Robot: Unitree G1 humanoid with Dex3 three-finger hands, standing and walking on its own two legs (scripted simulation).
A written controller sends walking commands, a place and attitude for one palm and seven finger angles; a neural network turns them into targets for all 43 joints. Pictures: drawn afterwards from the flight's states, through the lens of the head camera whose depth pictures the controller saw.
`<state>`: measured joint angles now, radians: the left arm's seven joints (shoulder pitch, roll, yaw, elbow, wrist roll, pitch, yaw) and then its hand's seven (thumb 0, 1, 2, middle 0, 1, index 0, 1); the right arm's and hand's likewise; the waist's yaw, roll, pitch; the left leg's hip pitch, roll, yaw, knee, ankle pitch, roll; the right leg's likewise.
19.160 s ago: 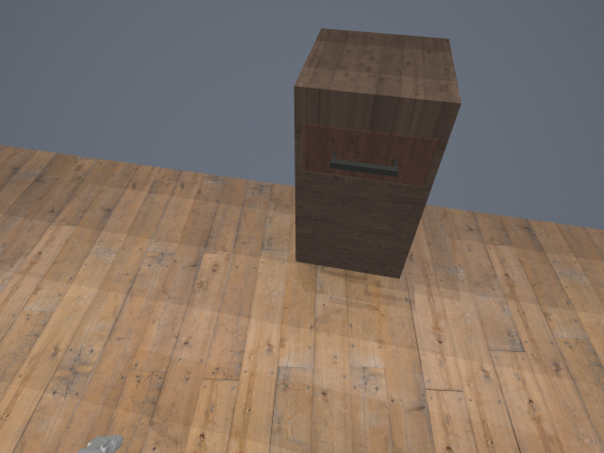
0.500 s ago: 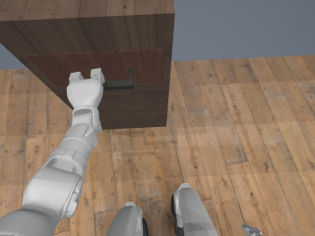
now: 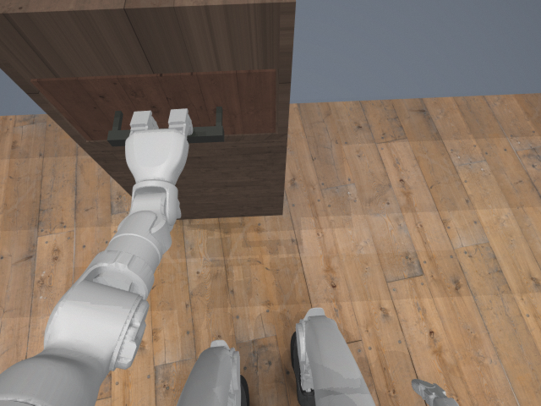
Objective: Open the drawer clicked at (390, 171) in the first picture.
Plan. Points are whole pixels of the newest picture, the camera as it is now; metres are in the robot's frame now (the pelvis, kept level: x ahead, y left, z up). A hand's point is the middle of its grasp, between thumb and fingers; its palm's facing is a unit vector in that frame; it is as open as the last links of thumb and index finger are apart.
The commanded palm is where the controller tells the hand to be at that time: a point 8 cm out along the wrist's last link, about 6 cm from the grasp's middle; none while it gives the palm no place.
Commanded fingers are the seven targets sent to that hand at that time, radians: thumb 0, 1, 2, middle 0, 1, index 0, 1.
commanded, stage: lower the fingers behind the handle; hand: left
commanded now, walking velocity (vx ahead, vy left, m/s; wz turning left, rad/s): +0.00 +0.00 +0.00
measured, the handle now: (168, 125) +0.59 +0.13 -0.06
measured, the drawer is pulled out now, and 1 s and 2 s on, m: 0.00 0.00 0.00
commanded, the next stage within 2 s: lift the fingers back up to retry in 0.80 s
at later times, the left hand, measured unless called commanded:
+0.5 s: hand (168, 166) +0.50 +0.13 -0.05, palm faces +0.05 +0.02 -1.00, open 13.9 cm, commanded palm +0.46 +0.14 -0.03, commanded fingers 0.00 -0.50 0.30 -0.30 -1.20 -0.30 -1.20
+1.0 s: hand (167, 161) +0.50 +0.13 -0.04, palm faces +0.03 +0.03 -1.00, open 13.6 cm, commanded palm +0.48 +0.14 -0.02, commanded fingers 0.00 -0.50 0.30 -0.30 -1.20 -0.30 -1.20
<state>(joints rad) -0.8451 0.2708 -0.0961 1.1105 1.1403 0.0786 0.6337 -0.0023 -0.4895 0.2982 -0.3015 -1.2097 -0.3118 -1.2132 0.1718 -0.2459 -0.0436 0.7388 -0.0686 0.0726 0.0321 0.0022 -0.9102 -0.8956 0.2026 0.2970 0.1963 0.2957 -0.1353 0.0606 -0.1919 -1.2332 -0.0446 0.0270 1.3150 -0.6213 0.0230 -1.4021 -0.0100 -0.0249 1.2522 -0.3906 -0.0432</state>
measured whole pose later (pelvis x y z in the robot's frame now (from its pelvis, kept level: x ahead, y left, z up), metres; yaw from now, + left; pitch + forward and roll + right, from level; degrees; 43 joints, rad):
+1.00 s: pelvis -0.03 +0.00 -0.04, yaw +1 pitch +32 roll +2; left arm -1.02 0.34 -0.15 1.17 1.11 0.08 0.51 0.00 -0.49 0.30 -0.35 -1.31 -0.32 -1.33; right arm 0.25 -0.28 -0.01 0.72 -0.03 -0.01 0.00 0.00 -0.91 -0.90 0.20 0.30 0.20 0.30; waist -0.16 0.06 -0.22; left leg -1.43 -0.06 0.03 1.49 -0.63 0.03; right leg -1.58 -0.03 -0.03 1.39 -0.38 -0.04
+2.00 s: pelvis +0.04 +0.01 +0.04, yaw -1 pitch +28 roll +1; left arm -0.71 0.27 -0.10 1.03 1.13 0.06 0.58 0.00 -0.49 0.30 -0.32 -1.20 -0.32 -1.20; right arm 0.21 -0.24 -0.06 0.71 -0.06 0.11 0.03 0.00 -0.91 -0.90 0.20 0.30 0.20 0.30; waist -0.09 0.07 -0.18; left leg -1.01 -0.04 0.02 1.12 -0.60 0.03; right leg -1.18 0.00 -0.02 1.09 -0.39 -0.03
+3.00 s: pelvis +0.02 +0.00 +0.03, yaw +0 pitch +28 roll +2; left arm -0.76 0.33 -0.10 1.05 1.06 0.01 0.43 0.00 -0.49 0.30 -0.32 -1.20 -0.32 -1.20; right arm 0.26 -0.25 -0.05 0.72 -0.04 0.04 -0.01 0.00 -0.91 -0.90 0.20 0.30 0.20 0.30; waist -0.12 0.06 -0.17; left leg -1.06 -0.05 0.03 1.14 -0.57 0.02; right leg -1.23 0.00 -0.01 1.10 -0.36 -0.04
